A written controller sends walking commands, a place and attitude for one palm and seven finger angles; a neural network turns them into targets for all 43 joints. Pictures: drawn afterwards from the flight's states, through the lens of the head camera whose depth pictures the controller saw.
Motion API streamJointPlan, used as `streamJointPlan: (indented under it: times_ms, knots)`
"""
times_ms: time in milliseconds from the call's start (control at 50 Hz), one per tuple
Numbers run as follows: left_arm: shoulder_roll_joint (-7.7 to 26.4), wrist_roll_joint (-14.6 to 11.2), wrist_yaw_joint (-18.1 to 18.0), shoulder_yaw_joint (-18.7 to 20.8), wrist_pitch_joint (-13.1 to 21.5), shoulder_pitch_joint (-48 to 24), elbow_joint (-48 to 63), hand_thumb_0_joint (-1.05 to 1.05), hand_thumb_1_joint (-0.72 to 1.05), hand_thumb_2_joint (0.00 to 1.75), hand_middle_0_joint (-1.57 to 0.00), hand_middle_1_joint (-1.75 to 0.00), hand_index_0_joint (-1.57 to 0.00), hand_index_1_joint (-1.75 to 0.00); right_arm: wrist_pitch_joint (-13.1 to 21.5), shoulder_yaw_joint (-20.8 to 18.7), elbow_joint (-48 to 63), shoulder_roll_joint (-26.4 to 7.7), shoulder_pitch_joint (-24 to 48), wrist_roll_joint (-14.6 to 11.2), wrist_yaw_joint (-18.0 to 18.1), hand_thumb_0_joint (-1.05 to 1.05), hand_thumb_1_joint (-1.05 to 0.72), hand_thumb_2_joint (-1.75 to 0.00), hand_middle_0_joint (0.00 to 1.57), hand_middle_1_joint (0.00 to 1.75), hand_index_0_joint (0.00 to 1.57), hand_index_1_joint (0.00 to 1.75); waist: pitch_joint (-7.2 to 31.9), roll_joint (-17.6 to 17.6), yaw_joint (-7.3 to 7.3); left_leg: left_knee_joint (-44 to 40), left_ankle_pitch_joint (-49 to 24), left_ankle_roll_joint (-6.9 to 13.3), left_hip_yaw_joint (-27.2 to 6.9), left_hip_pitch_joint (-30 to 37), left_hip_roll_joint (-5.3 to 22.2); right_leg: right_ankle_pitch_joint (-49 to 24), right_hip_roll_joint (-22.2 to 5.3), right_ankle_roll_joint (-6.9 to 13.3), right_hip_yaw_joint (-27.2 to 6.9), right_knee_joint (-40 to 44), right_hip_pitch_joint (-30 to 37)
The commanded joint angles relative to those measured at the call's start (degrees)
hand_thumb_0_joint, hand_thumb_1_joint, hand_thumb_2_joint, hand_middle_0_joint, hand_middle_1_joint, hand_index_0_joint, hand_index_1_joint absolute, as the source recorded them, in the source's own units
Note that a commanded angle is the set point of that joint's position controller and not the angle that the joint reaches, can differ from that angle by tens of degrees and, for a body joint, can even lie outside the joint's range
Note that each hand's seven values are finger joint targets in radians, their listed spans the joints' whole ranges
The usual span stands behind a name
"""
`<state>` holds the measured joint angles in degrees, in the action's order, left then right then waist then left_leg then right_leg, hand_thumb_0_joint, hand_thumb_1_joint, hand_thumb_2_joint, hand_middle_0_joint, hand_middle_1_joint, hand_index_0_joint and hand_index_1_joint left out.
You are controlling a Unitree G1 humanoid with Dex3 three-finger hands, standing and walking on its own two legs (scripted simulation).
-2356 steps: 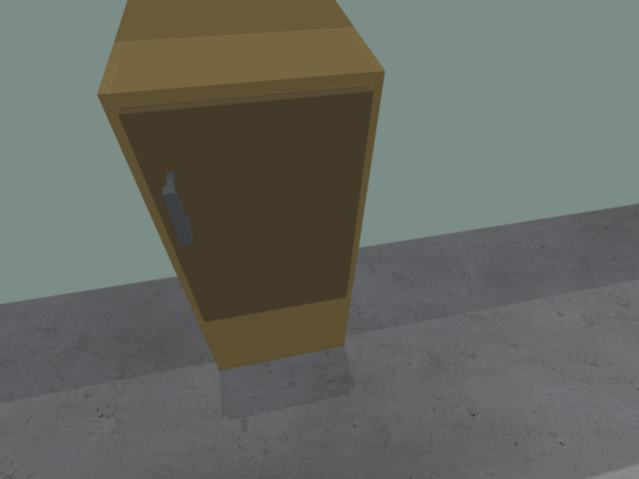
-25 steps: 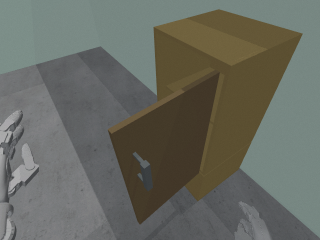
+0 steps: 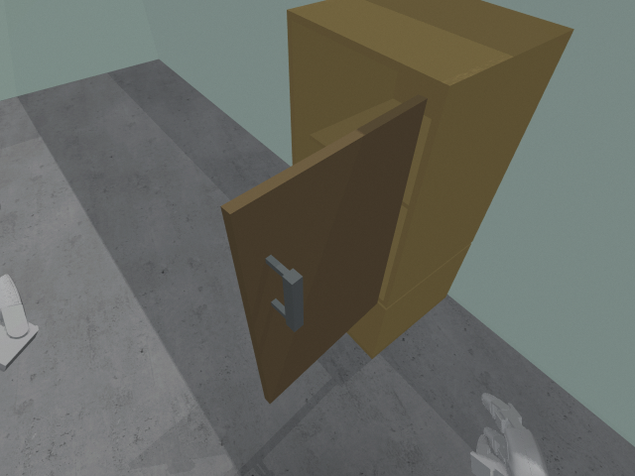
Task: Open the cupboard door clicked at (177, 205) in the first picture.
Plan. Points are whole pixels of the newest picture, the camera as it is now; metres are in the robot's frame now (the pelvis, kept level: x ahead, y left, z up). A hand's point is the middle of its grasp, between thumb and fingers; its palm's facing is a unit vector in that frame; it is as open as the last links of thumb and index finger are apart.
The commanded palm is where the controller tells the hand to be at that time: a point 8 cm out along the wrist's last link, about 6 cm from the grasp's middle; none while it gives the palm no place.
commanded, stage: step back with the hand held close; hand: left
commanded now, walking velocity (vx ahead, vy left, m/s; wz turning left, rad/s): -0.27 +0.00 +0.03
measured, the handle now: (284, 294) +0.36 +0.08 +0.01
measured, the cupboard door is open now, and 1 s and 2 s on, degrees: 95 95 95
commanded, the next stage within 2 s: stop stepping back and stand still in 0.76 s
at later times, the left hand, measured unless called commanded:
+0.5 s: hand (18, 392) +0.15 +0.26 +0.16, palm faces +0.42 -0.77 -0.48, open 7.4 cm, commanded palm +0.07 +0.30 +0.19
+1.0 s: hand out of the picture +0.03 +0.27 +0.17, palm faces +0.44 -0.75 -0.49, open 7.4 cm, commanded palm -0.03 +0.30 +0.19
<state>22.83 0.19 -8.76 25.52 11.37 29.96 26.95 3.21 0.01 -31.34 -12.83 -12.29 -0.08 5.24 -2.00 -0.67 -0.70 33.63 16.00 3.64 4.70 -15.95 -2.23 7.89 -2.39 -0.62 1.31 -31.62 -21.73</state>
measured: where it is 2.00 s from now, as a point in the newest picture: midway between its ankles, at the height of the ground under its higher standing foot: outside the picture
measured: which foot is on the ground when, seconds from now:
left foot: down 0.00-0.66, up 0.68-0.82, down 0.84-1.00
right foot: down 0.00-0.20, up 0.22-0.26, down 0.28-0.82, up 0.84-1.00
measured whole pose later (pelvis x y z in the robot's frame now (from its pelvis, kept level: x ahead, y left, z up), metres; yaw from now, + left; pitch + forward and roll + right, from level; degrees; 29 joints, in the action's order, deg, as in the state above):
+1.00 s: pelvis -0.16 -0.01 +0.01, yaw +3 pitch +2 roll -2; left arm 25.2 -1.5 -9.7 26.8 11.9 34.6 33.9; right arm 9.0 0.6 -36.0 -7.7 -13.0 0.7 3.4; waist -3.2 -2.9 0.0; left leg 31.2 11.6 0.1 0.0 -21.2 2.4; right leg 24.7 3.0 -1.5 0.2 -48.8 -25.1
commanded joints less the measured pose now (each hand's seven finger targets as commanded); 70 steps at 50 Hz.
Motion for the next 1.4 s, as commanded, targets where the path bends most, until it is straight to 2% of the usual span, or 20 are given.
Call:
streamJointPlan:
  times_ms: [0, 100, 180, 240, 300, 400, 540, 600, 660, 740, 780, 800, 840, 920, 1000, 1020, 1060, 1120, 1300, 1380]
  knots:
    - [9.5, 0.6, -1.0, 5.1, 3.5, -5.1, 11.3, 0.00, 0.90, 0.90, -0.20, -0.30, -0.20, -0.30, 3.3, -3.2, 8.9, -8.1, 5.4, 0.0, 0.5, 0.00, -0.90, -0.90, 0.20, 0.30, 0.20, 0.30, 1.7, -0.8, 0.80, -11.1, 19.7, 1.9, -10.0, -21.9, 7.7, 4.8, -3.0, 1.6, -9.8, 2.0, 14.6]
    - [11.0, 0.3, -1.7, 5.8, 4.6, -6.2, 16.1, 0.00, 0.90, 0.90, -0.20, -0.30, -0.20, -0.30, 4.1, -2.6, 8.6, -7.8, 4.7, 0.4, 0.3, 0.00, -0.90, -0.90, 0.20, 0.30, 0.20, 0.30, 3.3, 0.2, 1.12, -6.7, 18.6, 0.9, -10.7, -14.1, 6.2, 16.4, -5.0, 3.0, -11.1, 7.3, 4.7]
    - [10.7, 1.0, -2.4, 8.1, 5.7, -4.4, 17.7, 0.00, 0.90, 0.90, -0.20, -0.30, -0.20, -0.30, 5.0, -2.8, 8.9, -7.9, 5.1, 0.6, 0.6, 0.00, -0.90, -0.90, 0.20, 0.30, 0.20, 0.30, 5.7, 13.7, 0.05, -21.9, 26.4, 3.9, -19.2, -28.5, 14.6, 4.9, 2.8, -0.3, -2.7, -13.1, 21.0]
    - [11.0, 1.2, -1.9, 9.2, 6.1, -2.5, 15.2, 0.00, 0.90, 0.90, -0.20, -0.30, -0.20, -0.30, 5.6, -3.5, 8.7, -7.5, 5.1, 0.5, 0.2, 0.00, -0.90, -0.90, 0.20, 0.30, 0.20, 0.30, 5.5, 10.4, 0.04, -19.7, 20.1, 4.4, -18.2, -28.7, 16.5, 3.4, 3.9, -0.5, -3.0, -16.0, 21.9]
    - [9.8, 0.3, -1.1, 7.8, 6.6, -1.0, 11.8, 0.00, 0.90, 0.90, -0.20, -0.30, -0.20, -0.30, 6.2, -3.6, 7.2, -7.1, 4.1, 0.5, -0.2, 0.00, -0.90, -0.90, 0.20, 0.30, 0.20, 0.30, 2.0, 3.0, 0.93, -11.5, 7.5, 1.8, -15.0, -20.4, 11.5, -4.2, 2.0, 1.5, -7.1, -2.8, 14.0]
    - [10.0, -1.2, -0.6, 4.6, 5.8, -2.6, 14.1, 0.00, 0.90, 0.90, -0.20, -0.30, -0.20, -0.30, 6.2, -3.8, 4.8, -6.7, 5.4, 0.2, -0.6, 0.00, -0.90, -0.90, 0.20, 0.30, 0.20, 0.30, 16.3, 2.2, 1.02, -3.5, -21.3, -2.4, -8.5, 4.5, 7.8, -20.5, -2.4, 2.8, -10.4, 1.0, 6.5]
    - [13.6, -1.2, -0.2, 10.9, 6.0, 2.1, 19.0, 0.00, 0.90, 0.90, -0.20, -0.30, -0.20, -0.30, 5.7, -3.9, 7.9, -7.4, 8.0, 0.8, -0.5, 0.00, -0.90, -0.90, 0.20, 0.30, 0.20, 0.30, 9.0, 8.5, -0.14, -17.1, 16.8, 2.7, -14.1, -21.4, 12.2, 3.7, 3.7, 1.4, -8.4, -5.3, 17.8]
    - [13.4, -0.7, -0.2, 11.1, 6.3, 1.4, 17.1, 0.00, 0.90, 0.90, -0.20, -0.30, -0.20, -0.30, 5.3, -4.3, 7.9, -7.1, 6.7, 0.8, -0.6, 0.00, -0.90, -0.90, 0.20, 0.30, 0.20, 0.30, 5.8, 3.1, 0.58, -8.8, 21.8, 0.2, -10.0, -21.1, 7.6, 16.4, -0.7, 3.9, -15.4, 4.6, 9.7]
    - [12.2, -1.7, -1.2, 8.0, 6.0, -0.4, 13.8, 0.00, 0.90, 0.90, -0.20, -0.30, -0.20, -0.30, 4.1, -4.3, 4.6, -5.5, 4.5, 0.7, -1.6, 0.00, -0.90, -0.90, 0.20, 0.30, 0.20, 0.30, 6.0, -9.9, 1.14, 24.3, 8.3, -4.6, -5.7, 1.0, 1.1, 21.7, -16.7, 11.6, -27.6, 22.4, -16.8]
    - [11.5, -0.9, -1.5, 6.7, 4.1, -1.6, 11.4, 0.00, 0.90, 0.90, -0.20, -0.30, -0.20, -0.30, 2.9, -2.9, 5.1, -4.2, 5.8, 0.4, -0.9, 0.00, -0.90, -0.90, 0.20, 0.30, 0.20, 0.30, 5.1, -9.8, 1.43, 9.3, 7.2, -3.9, -4.7, 0.4, 3.1, -3.7, -9.0, 6.1, -11.6, 12.9, -7.3]
    - [11.3, -1.1, -1.5, 5.4, 4.6, -3.1, 14.0, 0.00, 0.90, 0.90, -0.20, -0.30, -0.20, -0.30, 3.4, -2.8, 4.3, -6.5, 7.4, 0.3, 0.5, 0.00, -0.90, -0.90, 0.20, 0.30, 0.20, 0.30, 1.7, 8.1, 1.94, -14.7, 0.9, -3.1, -8.3, -2.7, 6.3, 0.2, -2.0, 2.0, -7.1, -0.1, -3.1]
    - [11.2, -0.4, -1.8, 5.7, 5.6, -4.1, 17.2, 0.00, 0.90, 0.90, -0.20, -0.30, -0.20, -0.30, 4.4, -3.3, 5.3, -8.4, 7.8, 0.7, 0.7, 0.00, -0.90, -0.90, 0.20, 0.30, 0.20, 0.30, 3.4, 23.6, 0.77, -20.9, -6.1, 1.8, -22.7, -12.4, 18.8, 7.9, 3.5, -0.6, -3.2, -14.7, 2.6]
    - [13.3, -0.6, -2.3, 8.2, 6.9, -3.5, 18.7, 0.00, 0.90, 0.90, -0.20, -0.30, -0.20, -0.30, 7.4, -4.2, 4.1, -5.7, 4.3, 1.5, 0.2, 0.00, -0.90, -0.90, 0.20, 0.30, 0.20, 0.30, 9.1, 14.7, 0.17, -16.5, -24.1, 7.3, -22.3, -4.5, 24.5, 20.3, 5.3, -0.1, -6.2, -30.3, -4.5]
    - [11.9, -2.0, -1.8, 7.8, 5.8, 3.1, 25.3, 0.00, 0.90, 0.90, -0.20, -0.30, -0.20, -0.30, 9.5, -4.1, 4.0, -5.6, 3.5, 0.4, -1.3, 0.00, -0.90, -0.90, 0.20, 0.30, 0.20, 0.30, 14.4, 11.3, 0.48, -10.6, -26.1, 4.6, -14.3, 7.8, 17.7, 18.2, 3.1, -1.0, -2.1, -19.5, -3.8]
    - [11.3, -1.9, -2.4, 6.4, 3.3, 3.8, 22.7, 0.00, 0.90, 0.90, -0.20, -0.30, -0.20, -0.30, 10.0, -2.2, 3.5, -5.8, 3.7, 0.3, -1.0, 0.00, -0.90, -0.90, 0.20, 0.30, 0.20, 0.30, 11.3, 13.1, 1.50, -13.9, 0.4, 0.5, -10.9, 1.6, 13.3, 13.2, 4.3, -0.7, 2.3, 3.0, 9.8]
    - [11.7, -1.7, -2.6, 6.7, 2.8, 2.9, 19.7, 0.00, 0.90, 0.90, -0.20, -0.30, -0.20, -0.30, 9.5, -1.8, 3.2, -5.7, 4.1, 0.5, -0.8, 0.00, -0.90, -0.90, 0.20, 0.30, 0.20, 0.30, 8.9, 10.3, 1.63, -13.1, 7.3, -1.0, -8.6, -2.2, 11.0, 10.8, 3.3, 0.2, 1.4, 9.2, 12.8]
    - [13.4, -1.8, -2.4, 8.2, 2.3, 2.0, 12.7, 0.00, 0.90, 0.90, -0.20, -0.30, -0.20, -0.30, 8.2, -1.9, 2.8, -5.6, 4.5, 1.3, -0.7, 0.00, -0.90, -0.90, 0.20, 0.30, 0.20, 0.30, 4.3, -1.1, 2.32, -0.6, 6.0, -4.1, -4.9, -3.4, 4.7, 13.5, -7.2, 6.3, -14.0, 18.1, 5.3]
    - [12.2, -2.5, -1.9, 6.8, 1.6, -2.5, 6.0, 0.00, 0.90, 0.90, -0.20, -0.30, -0.20, -0.30, 7.6, -2.0, 0.8, -5.0, 4.1, 0.4, -0.4, 0.00, -0.90, -0.90, 0.20, 0.30, 0.20, 0.30, 4.2, -8.3, 1.71, 6.9, 0.3, -4.1, -4.7, -0.7, 3.9, 14.3, -10.5, 7.2, -16.2, 19.4, 1.6]
    - [10.9, -1.8, -0.5, 3.5, 3.2, -2.8, 12.4, 0.00, 0.90, 0.90, -0.20, -0.30, -0.20, -0.30, 8.2, -1.2, 3.1, -6.6, 5.8, 0.7, 0.2, 0.00, -0.90, -0.90, 0.20, 0.30, 0.20, 0.30, 4.1, 11.3, 0.96, -19.8, -1.4, -0.8, -15.3, 1.2, 11.1, 6.0, 2.4, 0.4, -0.9, 2.4, 8.0]
    - [11.8, -0.6, -1.2, 4.7, 3.9, -3.7, 15.3, 0.00, 0.90, 0.90, -0.20, -0.30, -0.20, -0.30, 9.4, -1.5, 3.8, -6.7, 5.7, 1.0, 0.3, 0.00, -0.90, -0.90, 0.20, 0.30, 0.20, 0.30, 3.3, 11.4, 0.41, -22.6, 10.5, 0.2, -13.8, -5.1, 11.6, 6.9, 2.5, 0.1, -0.8, 3.0, 13.5]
